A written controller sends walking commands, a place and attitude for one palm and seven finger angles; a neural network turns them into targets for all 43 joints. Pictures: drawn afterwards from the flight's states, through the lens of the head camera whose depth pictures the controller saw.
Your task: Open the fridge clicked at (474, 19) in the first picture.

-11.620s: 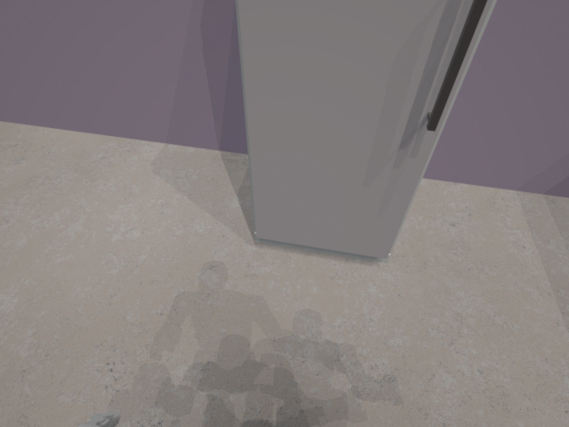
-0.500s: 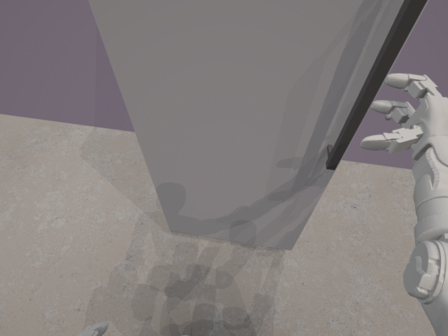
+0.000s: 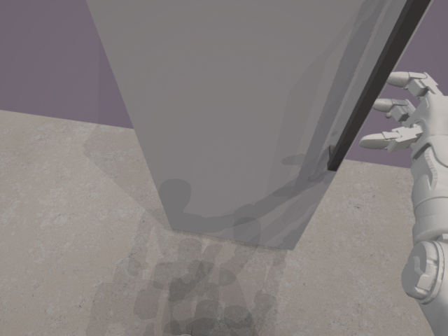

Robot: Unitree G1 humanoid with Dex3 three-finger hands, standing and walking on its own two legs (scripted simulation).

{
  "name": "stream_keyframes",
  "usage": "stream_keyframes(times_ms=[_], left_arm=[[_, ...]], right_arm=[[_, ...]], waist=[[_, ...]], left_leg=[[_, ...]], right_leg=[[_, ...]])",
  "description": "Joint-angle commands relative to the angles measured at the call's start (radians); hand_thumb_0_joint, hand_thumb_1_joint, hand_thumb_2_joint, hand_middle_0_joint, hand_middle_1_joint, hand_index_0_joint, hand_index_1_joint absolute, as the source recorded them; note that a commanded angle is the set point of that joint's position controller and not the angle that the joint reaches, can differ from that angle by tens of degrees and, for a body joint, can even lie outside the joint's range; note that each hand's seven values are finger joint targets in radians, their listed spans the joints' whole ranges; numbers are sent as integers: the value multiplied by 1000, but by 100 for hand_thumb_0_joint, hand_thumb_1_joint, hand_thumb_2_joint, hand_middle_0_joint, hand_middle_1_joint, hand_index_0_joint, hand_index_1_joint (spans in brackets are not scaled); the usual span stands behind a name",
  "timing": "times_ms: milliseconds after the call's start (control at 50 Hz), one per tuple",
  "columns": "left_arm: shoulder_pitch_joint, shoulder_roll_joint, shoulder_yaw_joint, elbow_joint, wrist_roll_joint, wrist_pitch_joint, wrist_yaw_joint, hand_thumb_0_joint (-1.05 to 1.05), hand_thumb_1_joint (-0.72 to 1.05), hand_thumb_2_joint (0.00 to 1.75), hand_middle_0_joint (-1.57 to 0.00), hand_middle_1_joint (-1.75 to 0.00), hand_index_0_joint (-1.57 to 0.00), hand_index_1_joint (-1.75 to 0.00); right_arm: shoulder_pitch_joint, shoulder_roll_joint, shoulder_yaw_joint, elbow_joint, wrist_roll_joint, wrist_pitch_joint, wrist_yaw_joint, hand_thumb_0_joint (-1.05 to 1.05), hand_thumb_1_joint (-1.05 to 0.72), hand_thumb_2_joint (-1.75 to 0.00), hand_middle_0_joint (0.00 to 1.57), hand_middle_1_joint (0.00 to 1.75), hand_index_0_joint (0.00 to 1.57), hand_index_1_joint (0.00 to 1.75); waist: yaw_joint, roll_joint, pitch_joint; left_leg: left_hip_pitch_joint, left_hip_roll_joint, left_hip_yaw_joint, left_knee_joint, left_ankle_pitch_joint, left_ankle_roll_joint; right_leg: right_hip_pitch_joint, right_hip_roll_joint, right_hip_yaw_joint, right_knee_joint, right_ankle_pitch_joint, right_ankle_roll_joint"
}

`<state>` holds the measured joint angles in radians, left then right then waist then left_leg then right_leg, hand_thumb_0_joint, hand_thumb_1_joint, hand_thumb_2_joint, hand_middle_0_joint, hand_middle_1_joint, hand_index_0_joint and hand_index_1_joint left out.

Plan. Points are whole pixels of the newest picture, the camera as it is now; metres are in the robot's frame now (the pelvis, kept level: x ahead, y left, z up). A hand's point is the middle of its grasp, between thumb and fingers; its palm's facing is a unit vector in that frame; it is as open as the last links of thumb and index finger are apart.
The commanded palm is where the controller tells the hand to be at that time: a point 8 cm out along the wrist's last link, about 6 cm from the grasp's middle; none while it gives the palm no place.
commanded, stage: slide the fingers in behind the handle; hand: right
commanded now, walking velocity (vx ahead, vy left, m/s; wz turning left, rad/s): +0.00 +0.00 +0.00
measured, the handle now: (371, 80) +0.52 -0.17 +0.20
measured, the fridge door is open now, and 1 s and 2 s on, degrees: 0 0 0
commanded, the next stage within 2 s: grip the handle and tug to test in 1.56 s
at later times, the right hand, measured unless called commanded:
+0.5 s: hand (374, 116) +0.47 -0.18 +0.16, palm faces +0.05 +1.00 +0.02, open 14.0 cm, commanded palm +0.44 -0.23 +0.16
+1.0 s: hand (362, 119) +0.46 -0.16 +0.16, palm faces +0.05 +1.00 +0.00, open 14.0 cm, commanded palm +0.43 -0.21 +0.16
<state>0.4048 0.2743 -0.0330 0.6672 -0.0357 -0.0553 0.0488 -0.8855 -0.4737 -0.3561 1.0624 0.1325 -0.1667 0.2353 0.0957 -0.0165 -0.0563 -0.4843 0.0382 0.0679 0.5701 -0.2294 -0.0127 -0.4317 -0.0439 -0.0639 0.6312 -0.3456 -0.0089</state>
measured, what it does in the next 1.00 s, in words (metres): stands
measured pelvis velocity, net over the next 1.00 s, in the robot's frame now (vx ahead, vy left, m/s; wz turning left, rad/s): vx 0.00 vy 0.01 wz -0.01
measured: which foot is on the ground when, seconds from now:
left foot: down 0.00-1.00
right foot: down 0.00-1.00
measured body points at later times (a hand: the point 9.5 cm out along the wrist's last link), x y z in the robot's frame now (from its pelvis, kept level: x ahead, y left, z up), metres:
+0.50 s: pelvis +0.01 +0.00 +0.00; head +0.04 +0.00 +0.45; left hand +0.09 +0.26 -0.11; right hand +0.46 -0.23 +0.16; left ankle +0.03 +0.13 -0.73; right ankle -0.02 -0.11 -0.73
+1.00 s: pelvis +0.00 +0.01 +0.00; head +0.03 +0.01 +0.45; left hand +0.08 +0.27 -0.11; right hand +0.45 -0.21 +0.17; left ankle +0.03 +0.13 -0.73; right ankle -0.02 -0.11 -0.73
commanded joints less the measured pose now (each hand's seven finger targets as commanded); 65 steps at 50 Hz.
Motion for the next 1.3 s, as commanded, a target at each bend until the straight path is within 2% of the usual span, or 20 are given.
stream_keyframes(times_ms=[0, 100, 160, 200, 260, 340, 380, 460, 500, 580, 620, 760, 820, 920, 960, 1020, 1080, 1120, 1160, 1280], left_arm=[[43, 162, 57, -106, -4, -37, 16, 0, 90, 90, -20, -30, -20, -30], [16, 152, 58, -128, -6, -39, 14, 0, 90, 90, -20, -30, -20, -30], [15, 152, 58, -122, -8, -37, 17, 0, 90, 90, -20, -30, -20, -30], [1, 148, 58, -123, -10, -37, 17, 0, 90, 90, -20, -30, -20, -30], [3, 147, 58, -119, -6, -38, 18, 0, 90, 90, -20, -30, -20, -30], [-11, 139, 57, -118, -7, -38, 12, 0, 90, 90, -20, -30, -20, -30], [-8, 144, 59, -116, -6, -34, 13, 0, 90, 90, -20, -30, -20, -30], [-19, 141, 57, -131, -3, -25, 12, 0, 90, 90, -20, -30, -20, -30], [-28, 132, 55, -134, -6, -25, 9, 0, 90, 90, -20, -30, -20, -30], [-30, 138, 57, -131, -7, -23, 15, 0, 90, 90, -20, -30, -20, -30], [-37, 130, 55, -132, -9, -27, 14, 0, 90, 90, -20, -30, -20, -30], [-35, 130, 58, -123, -7, -30, 13, 0, 90, 90, -20, -30, -20, -30], [-35, 135, 59, -118, -7, -29, 15, 0, 90, 90, -20, -30, -20, -30], [-45, 127, 55, -115, -9, -37, 16, 0, 90, 90, -20, -30, -20, -30], [-31, 134, 55, -102, -5, -38, 20, 0, 90, 90, -20, -30, -20, -30], [-38, 128, 52, -106, -5, -46, 19, 0, 90, 90, -20, -30, -20, -30], [-27, 131, 53, -103, -4, -48, 15, 0, 90, 90, -20, -30, -20, -30], [-30, 132, 53, -102, -4, -49, 14, 0, 90, 90, -20, -30, -20, -30], [-19, 138, 55, -103, -2, -46, 13, 0, 90, 90, -20, -30, -20, -30], [-23, 135, 59, -113, -4, -50, 11, 0, 90, 90, -20, -30, -20, -30]], right_arm=[[-453, -229, -32, -246, 26, -48, -4, 0, 50, -30, 30, 120, 30, 120], [-437, -196, -10, -350, 24, -43, -14, 0, 50, -30, 30, 120, 30, 120], [-445, -164, 12, -351, 35, -27, -23, 0, 50, -30, 30, 120, 30, 120], [-445, -150, 19, -365, 29, -15, -31, 0, 50, -30, 30, 120, 30, 120], [-452, -138, 28, -366, 23, -8, -50, 0, 50, -30, 30, 120, 30, 120], [-426, -92, 51, -379, 22, 5, -60, 0, 50, -30, 30, 120, 30, 120], [-432, -120, 25, -363, 22, 10, -68, 0, 50, -30, 30, 120, 30, 120], [-385, -144, 2, -383, 11, 10, -80, 0, 50, -30, 30, 120, 30, 120], [-424, -87, 52, -408, 12, 7, -80, 0, 50, -30, 30, 120, 30, 120], [-402, -130, 6, -392, 22, 5, -82, 0, 50, -30, 30, 120, 30, 120], [-424, -81, 55, -417, 17, 2, -80, 0, 50, -30, 30, 120, 30, 120], [-387, -60, 58, -408, 22, 8, -90, 0, 50, -30, 30, 120, 30, 120], [-376, -108, 12, -386, 21, 17, -98, 0, 50, -30, 30, 120, 30, 120], [-445, -40, 81, -385, 12, 2, -111, 0, 50, -30, 30, 120, 30, 120], [-473, -78, 52, -350, 12, -6, -120, 0, 50, -30, 30, 120, 30, 120], [-494, -70, 59, -351, 4, -20, -122, 0, 50, -30, 30, 120, 30, 120], [-449, -79, 41, -300, 2, -31, -127, 0, 50, -30, 30, 120, 30, 120], [-476, -87, 42, -306, -3, -37, -127, 0, 50, -30, 30, 120, 30, 120], [-440, -110, 17, -278, -3, -38, -128, 0, 50, -30, 30, 120, 30, 120], [-432, -113, 12, -340, 5, -56, -118, 0, 50, -30, 30, 120, 30, 120]], waist=[[-9, -24, -333], [-21, -71, -359], [-6, -19, -331], [-12, -65, -338], [-8, -18, -328], [-16, -50, -339], [-14, 2, -324], [-39, -20, -350], [-21, -32, -332], [-32, 4, -340], [-26, -33, -339], [-24, 5, -322], [-37, 24, -317], [-13, -12, -286], [-10, 42, -284], [-17, -23, -314], [-24, 35, -314], [-22, -7, -310], [-26, 36, -312], [-32, 12, -350]], left_leg=[[218, -49, -25, -25, 263, 40], [233, -48, -27, -22, 279, 44], [232, -48, -21, -27, 286, 42], [223, -47, -24, -26, 285, 43], [230, -47, -18, -28, 283, 43], [231, -46, -19, -22, 324, 45], [246, -45, -19, -26, 322, 42], [284, -42, -25, -19, 342, 46], [265, -43, -24, -24, 338, 44], [294, -41, -32, -31, 335, 41], [280, -42, -30, -33, 323, 44], [293, -41, -27, -42, 333, 42], [302, -40, -32, -46, 311, 40], [256, -40, -33, -58, 251, 40], [264, -39, -33, -63, 220, 39], [267, -36, -40, -54, 235, 40], [278, -38, -38, -50, 239, 39], [272, -37, -42, -50, 235, 40], [281, -38, -39, -51, 237, 39], [304, -41, -44, -44, 280, 40]], right_leg=[[106, 25, 60, -93, 289, -13], [143, 26, 57, -94, 316, -12], [140, 23, 61, -93, 326, -15], [153, 26, 58, -95, 326, -10], [150, 24, 62, -95, 329, -13], [174, 25, 61, -91, 382, -6], [146, 26, 60, -95, 354, -12], [142, 31, 51, -92, 369, -13], [151, 30, 52, -96, 361, -12], [132, 33, 45, -100, 327, -17], [149, 35, 47, -103, 324, -15], [144, 35, 42, -107, 325, -18], [119, 37, 42, -116, 290, -18], [133, 37, 44, -121, 240, -18], [114, 37, 52, -124, 214, -20], [119, 43, 44, -121, 220, -17], [99, 40, 47, -121, 220, -18], [100, 42, 43, -123, 213, -16], [91, 38, 42, -120, 218, -19], [110, 38, 37, -118, 251, -19]])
